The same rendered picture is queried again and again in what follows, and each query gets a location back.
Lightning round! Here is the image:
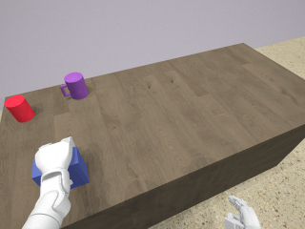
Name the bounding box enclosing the robot left forearm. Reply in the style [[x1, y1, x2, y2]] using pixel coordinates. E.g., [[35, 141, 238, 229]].
[[22, 168, 71, 229]]

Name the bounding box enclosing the left robot hand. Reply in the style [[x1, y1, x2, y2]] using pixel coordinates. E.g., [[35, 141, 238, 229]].
[[34, 136, 75, 185]]

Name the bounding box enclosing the table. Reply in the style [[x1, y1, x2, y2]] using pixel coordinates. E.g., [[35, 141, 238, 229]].
[[0, 43, 305, 229]]

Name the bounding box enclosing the right robot hand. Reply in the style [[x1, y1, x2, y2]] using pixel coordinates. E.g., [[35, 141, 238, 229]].
[[224, 195, 261, 229]]

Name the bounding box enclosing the sponge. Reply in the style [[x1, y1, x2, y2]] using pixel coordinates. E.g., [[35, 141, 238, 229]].
[[31, 146, 90, 189]]

